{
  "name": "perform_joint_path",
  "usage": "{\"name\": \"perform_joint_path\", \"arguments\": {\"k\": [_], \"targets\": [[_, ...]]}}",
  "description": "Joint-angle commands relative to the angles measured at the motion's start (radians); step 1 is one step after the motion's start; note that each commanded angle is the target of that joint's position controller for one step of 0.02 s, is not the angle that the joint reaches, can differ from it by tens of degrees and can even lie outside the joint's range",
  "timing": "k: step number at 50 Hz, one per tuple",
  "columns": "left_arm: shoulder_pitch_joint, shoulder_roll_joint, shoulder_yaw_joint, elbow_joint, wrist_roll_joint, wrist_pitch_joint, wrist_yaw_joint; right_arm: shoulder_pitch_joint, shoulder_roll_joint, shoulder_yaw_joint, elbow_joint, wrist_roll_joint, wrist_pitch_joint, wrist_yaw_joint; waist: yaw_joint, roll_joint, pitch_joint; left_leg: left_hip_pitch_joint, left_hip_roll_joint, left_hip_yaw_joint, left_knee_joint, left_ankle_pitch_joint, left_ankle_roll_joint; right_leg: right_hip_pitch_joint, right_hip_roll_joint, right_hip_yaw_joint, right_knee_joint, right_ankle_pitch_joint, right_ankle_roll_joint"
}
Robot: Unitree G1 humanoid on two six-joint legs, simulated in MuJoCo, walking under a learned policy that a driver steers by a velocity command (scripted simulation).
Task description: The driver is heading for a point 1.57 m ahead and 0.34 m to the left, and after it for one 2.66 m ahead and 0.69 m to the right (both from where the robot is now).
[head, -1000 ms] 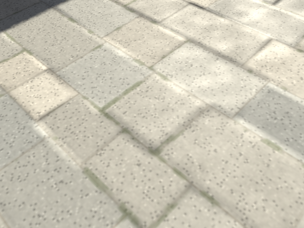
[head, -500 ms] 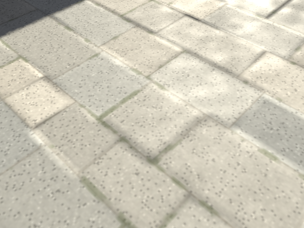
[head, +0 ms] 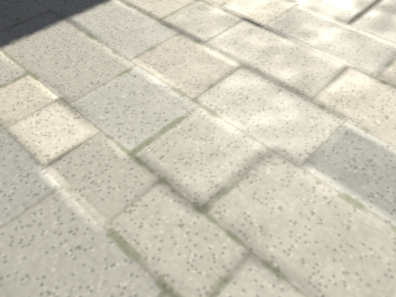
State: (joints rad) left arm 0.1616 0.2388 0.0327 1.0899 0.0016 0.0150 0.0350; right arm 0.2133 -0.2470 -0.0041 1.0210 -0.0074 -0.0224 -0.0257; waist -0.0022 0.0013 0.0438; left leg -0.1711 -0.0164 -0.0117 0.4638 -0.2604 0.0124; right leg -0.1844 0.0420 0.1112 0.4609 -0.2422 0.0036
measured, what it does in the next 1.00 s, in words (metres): walks ahead: left foot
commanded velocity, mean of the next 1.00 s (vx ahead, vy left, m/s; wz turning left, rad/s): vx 0.28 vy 0.00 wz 0.10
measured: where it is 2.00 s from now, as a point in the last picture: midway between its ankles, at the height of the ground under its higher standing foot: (172, 224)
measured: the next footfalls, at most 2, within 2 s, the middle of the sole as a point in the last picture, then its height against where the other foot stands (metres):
left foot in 0.98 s outside the picture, level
right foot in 1.46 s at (214, 232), level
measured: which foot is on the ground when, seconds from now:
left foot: down 0.00-0.50, up 0.52-0.96, down 0.98-1.00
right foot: down 0.00-0.98, up 1.00-1.00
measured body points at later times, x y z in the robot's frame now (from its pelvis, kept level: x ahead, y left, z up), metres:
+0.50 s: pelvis +0.04 -0.02 +0.00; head +0.04 -0.04 +0.45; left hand +0.09 +0.25 -0.14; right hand +0.04 -0.30 -0.15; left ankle -0.01 +0.11 -0.74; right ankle +0.04 -0.13 -0.74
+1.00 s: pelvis +0.28 +0.00 -0.03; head +0.32 +0.00 +0.42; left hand +0.18 +0.25 -0.17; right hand +0.53 -0.20 -0.12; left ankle +0.40 +0.09 -0.74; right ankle +0.05 -0.13 -0.71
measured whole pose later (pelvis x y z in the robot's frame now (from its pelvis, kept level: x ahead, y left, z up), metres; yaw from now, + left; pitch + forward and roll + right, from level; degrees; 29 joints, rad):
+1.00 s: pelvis +0.28 +0.00 -0.03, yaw +8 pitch +2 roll +0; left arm 0.43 0.25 0.03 1.05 0.02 -0.06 0.03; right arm -0.01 -0.25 -0.04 0.78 0.03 -0.08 0.06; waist 0.04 0.00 0.05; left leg -0.54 -0.05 0.08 0.61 -0.10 0.11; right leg 0.10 -0.03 -0.12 0.60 -0.48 0.01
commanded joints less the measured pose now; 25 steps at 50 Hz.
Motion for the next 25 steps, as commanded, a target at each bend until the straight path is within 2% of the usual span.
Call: {"name": "perform_joint_path", "arguments": {"k": [1, 11, 12, 13, 14, 15, 16, 17, 18, 19, 21, 23, 24, 25], "targets": [[0.011, 0.111, 0.016, -0.019, 0.000, -0.007, 0.004, 0.024, -0.112, -0.018, -0.027, 0.001, -0.009, -0.003, 0.002, 0.000, -0.014, -0.032, 0.046, -0.042, -0.091, 0.084, 0.012, 0.003, -0.040, 0.024, -0.066, 0.145, -0.025], [0.037, 0.100, 0.009, 0.004, 0.000, -0.008, 0.008, 0.057, -0.099, -0.011, -0.009, 0.002, -0.010, -0.003, 0.001, 0.002, -0.007, -0.039, 0.043, -0.044, -0.095, 0.078, 0.018, -0.006, -0.039, 0.015, -0.065, 0.138, -0.018], [0.055, 0.086, 0.005, 0.013, 0.000, -0.007, 0.009, 0.073, -0.091, -0.010, 0.001, 0.001, -0.008, -0.004, 0.002, 0.009, -0.029, -0.031, 0.038, -0.042, -0.108, -0.027, 0.020, 0.002, -0.027, -0.001, -0.063, 0.050, -0.019], [0.059, 0.084, 0.005, 0.015, -0.004, -0.006, 0.011, 0.076, -0.106, -0.015, 0.003, 0.006, -0.005, -0.007, 0.000, 0.025, -0.012, -0.044, 0.035, -0.053, -0.123, -0.187, 0.032, -0.026, -0.003, -0.026, -0.037, -0.081, -0.024], [0.055, 0.091, 0.007, 0.009, -0.008, -0.009, 0.012, 0.075, -0.137, -0.025, -0.002, 0.013, -0.002, -0.011, -0.004, 0.055, 0.015, -0.061, 0.053, -0.094, -0.145, -0.354, 0.062, -0.080, 0.023, -0.056, 0.011, -0.228, -0.030], [0.038, 0.093, 0.007, -0.005, -0.009, -0.018, 0.009, 0.092, -0.158, -0.033, -0.004, 0.019, -0.003, -0.014, -0.016, 0.087, 0.050, -0.068, 0.107, -0.177, -0.192, -0.491, 0.104, -0.154, 0.028, -0.072, 0.067, -0.295, -0.036], [0.013, 0.078, 0.003, -0.023, -0.010, -0.035, 0.003, 0.128, -0.184, -0.043, 0.000, 0.025, -0.008, -0.016, -0.030, 0.138, 0.070, -0.047, 0.198, -0.306, -0.262, -0.583, 0.157, -0.222, 0.026, -0.099, 0.157, -0.264, -0.036], [-0.003, 0.062, -0.001, -0.039, -0.012, -0.053, -0.004, 0.146, -0.211, -0.055, 0.003, 0.028, -0.015, -0.016, -0.036, 0.173, 0.090, -0.056, 0.299, -0.435, -0.320, -0.602, 0.212, -0.250, -0.010, -0.109, 0.256, -0.199, -0.035], [-0.011, 0.071, 0.002, -0.045, -0.017, -0.068, -0.012, 0.143, -0.211, -0.059, -0.004, 0.025, -0.022, -0.016, -0.033, 0.158, 0.109, -0.066, 0.344, -0.489, -0.345, -0.564, 0.241, -0.284, -0.047, -0.095, 0.325, -0.186, -0.041], [-0.007, 0.074, 0.005, -0.049, -0.022, -0.078, -0.019, 0.131, -0.203, -0.060, -0.013, 0.021, -0.030, -0.013, -0.025, 0.147, 0.113, -0.055, 0.357, -0.494, -0.345, -0.512, 0.246, -0.314, -0.071, -0.085, 0.369, -0.224, -0.048], [0.006, 0.072, 0.006, -0.055, -0.031, -0.095, -0.029, 0.087, -0.187, -0.061, -0.041, 0.033, -0.035, -0.005, -0.001, 0.126, 0.103, -0.042, 0.318, -0.395, -0.324, -0.391, 0.204, -0.279, -0.095, -0.092, 0.262, -0.249, -0.065], [0.095, 0.063, 0.013, -0.013, -0.028, -0.107, -0.032, 0.032, -0.192, -0.063, -0.064, 0.050, -0.027, -0.001, 0.054, 0.111, 0.059, -0.154, 0.208, -0.222, -0.251, -0.277, 0.150, -0.007, -0.038, -0.172, 0.023, -0.047, -0.062], [0.168, 0.066, 0.022, 0.021, -0.024, -0.104, -0.032, 0.043, -0.183, -0.061, -0.066, 0.047, -0.024, 0.001, 0.072, 0.094, 0.033, -0.206, 0.164, -0.173, -0.184, -0.242, 0.137, 0.115, -0.002, -0.191, -0.012, 0.017, -0.044], [0.248, 0.078, 0.029, 0.044, -0.023, -0.100, -0.032, 0.033, -0.148, -0.049, -0.075, 0.041, -0.028, 0.004, 0.100, 0.039, 0.010, -0.275, 0.121, -0.120, -0.063, -0.185, 0.112, 0.219, -0.038, -0.122, -0.041, -0.003, -0.050]]}}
